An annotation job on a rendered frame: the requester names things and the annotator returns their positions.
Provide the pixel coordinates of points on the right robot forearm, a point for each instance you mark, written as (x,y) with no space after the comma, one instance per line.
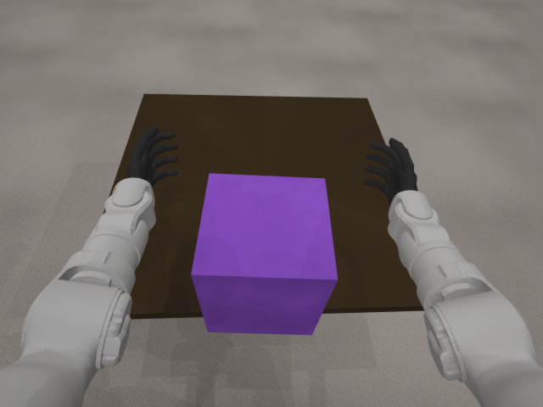
(434,263)

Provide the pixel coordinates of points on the robot left hand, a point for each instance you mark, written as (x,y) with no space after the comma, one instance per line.
(142,163)

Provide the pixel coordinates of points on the table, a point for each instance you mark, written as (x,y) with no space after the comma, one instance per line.
(267,136)

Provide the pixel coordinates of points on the carton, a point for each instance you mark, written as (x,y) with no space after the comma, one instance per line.
(264,260)

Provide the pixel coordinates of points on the robot right hand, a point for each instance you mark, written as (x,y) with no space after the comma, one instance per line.
(401,176)

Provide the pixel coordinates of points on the left robot forearm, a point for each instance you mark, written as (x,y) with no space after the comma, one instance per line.
(115,247)

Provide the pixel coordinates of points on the robot left upper arm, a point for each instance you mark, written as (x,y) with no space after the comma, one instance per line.
(77,328)

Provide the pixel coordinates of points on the robot right upper arm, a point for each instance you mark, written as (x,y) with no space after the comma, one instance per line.
(479,340)

